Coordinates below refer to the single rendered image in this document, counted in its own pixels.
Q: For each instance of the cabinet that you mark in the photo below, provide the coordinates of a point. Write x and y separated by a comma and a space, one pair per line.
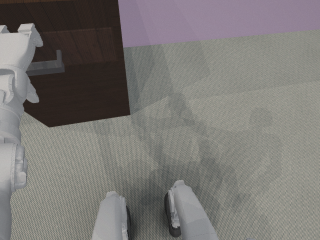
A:
84, 92

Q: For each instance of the right robot thigh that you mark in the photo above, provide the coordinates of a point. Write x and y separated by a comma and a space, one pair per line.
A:
193, 220

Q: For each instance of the robot left forearm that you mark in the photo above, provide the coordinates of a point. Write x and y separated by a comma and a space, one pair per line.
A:
13, 93

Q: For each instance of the left robot hand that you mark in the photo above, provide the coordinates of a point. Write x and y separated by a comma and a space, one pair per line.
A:
18, 49

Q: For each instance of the handle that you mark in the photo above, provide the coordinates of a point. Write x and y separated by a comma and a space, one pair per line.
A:
47, 67

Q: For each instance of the robot right foot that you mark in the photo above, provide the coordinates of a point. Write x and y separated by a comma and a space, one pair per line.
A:
174, 231

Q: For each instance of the left robot upper arm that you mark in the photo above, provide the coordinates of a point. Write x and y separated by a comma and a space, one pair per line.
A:
13, 175

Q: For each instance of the drawer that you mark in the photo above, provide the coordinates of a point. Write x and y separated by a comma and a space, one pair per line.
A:
78, 46

